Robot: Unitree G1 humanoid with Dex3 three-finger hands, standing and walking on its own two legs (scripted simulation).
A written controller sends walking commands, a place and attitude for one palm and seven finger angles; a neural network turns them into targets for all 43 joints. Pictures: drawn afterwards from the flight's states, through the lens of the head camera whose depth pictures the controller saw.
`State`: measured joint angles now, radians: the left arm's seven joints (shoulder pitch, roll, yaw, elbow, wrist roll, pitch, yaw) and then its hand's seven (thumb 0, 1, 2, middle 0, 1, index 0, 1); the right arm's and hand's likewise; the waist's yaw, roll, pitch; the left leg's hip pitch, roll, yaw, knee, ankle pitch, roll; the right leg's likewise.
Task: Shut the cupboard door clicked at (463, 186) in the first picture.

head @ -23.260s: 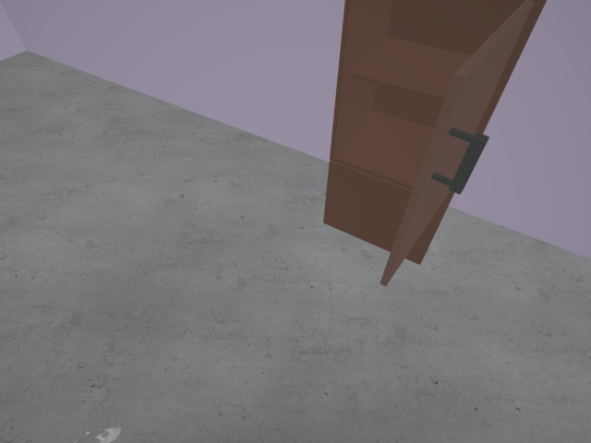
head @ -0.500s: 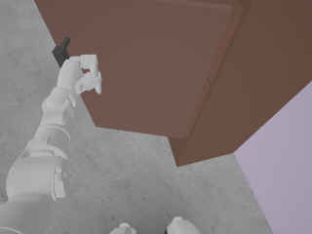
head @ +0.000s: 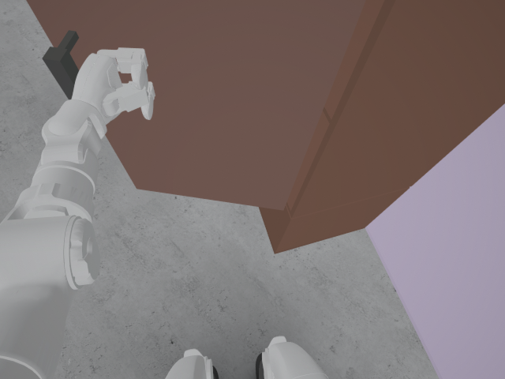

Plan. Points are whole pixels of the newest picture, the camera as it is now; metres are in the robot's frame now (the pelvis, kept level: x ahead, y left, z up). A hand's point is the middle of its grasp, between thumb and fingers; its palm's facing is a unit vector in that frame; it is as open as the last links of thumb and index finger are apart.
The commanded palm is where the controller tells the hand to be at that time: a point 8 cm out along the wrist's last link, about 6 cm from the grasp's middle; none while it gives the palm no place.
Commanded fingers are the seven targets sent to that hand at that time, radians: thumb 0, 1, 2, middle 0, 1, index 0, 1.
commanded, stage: push the door shut along its arc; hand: left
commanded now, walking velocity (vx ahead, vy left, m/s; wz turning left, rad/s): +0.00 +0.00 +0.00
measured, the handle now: (81, 78) +0.56 +0.20 +0.10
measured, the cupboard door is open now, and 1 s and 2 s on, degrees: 66 53 53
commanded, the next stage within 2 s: pull the fist back off the door in 0.28 s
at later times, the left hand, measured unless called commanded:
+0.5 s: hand (164, 65) +0.57 +0.07 +0.11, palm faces -0.11 -0.99 +0.13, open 3.3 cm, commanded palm +0.55 +0.10 +0.11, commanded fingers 0.00 0.90 0.90 -1.30 -1.50 -1.30 -1.50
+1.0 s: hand (172, 97) +0.51 +0.06 +0.11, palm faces +0.07 -1.00 -0.02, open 3.1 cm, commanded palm +0.47 +0.10 +0.11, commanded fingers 0.00 0.90 0.90 -1.30 -1.50 -1.30 -1.50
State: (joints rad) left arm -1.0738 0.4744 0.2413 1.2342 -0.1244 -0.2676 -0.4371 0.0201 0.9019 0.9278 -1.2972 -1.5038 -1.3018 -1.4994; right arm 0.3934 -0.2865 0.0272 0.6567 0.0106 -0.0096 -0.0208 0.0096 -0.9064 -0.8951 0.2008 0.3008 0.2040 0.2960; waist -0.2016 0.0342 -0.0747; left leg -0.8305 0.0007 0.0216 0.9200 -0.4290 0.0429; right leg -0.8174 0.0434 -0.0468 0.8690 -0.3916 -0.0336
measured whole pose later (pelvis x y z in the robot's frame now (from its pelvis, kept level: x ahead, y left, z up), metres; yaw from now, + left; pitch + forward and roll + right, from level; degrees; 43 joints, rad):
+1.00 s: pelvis +0.01 -0.01 +0.01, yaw -1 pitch +17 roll -1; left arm -0.87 0.19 0.24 1.08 -0.03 -0.39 0.14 0.01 0.90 0.90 -1.30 -1.50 -1.30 -1.50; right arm 0.46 -0.26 -0.02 0.65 -0.04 0.02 0.08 0.01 -0.91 -0.90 0.20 0.30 0.20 0.30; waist -0.14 0.05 -0.12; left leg -0.72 0.01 0.04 0.84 -0.42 0.03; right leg -0.72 0.06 -0.02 0.81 -0.39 -0.05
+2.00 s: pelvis +0.01 +0.00 +0.05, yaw +0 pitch +1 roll +0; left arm -0.07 0.23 0.06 0.13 -0.11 -0.09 0.01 0.01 0.90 0.90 -1.20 -1.39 -1.20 -1.39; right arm 0.18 -0.25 0.02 0.58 0.05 -0.01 -0.06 0.02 -0.91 -0.90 0.20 0.30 0.20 0.30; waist 0.00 0.05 -0.04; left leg -0.26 -0.02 0.04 0.54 -0.30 0.04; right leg -0.28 0.03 -0.02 0.54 -0.29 -0.03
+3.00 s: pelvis +0.02 +0.01 +0.06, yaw +1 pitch -4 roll -1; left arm 0.45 0.35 0.33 -0.38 -0.07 -0.07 0.10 0.01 0.89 0.90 -0.21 -0.31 -0.22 -0.31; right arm 0.19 -0.22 0.03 0.62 0.01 -0.06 -0.07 0.02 -0.91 -0.90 0.20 0.30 0.20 0.30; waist 0.06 0.07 0.00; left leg -0.10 -0.04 0.02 0.41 -0.25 0.06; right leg -0.09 0.01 -0.03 0.37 -0.23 -0.01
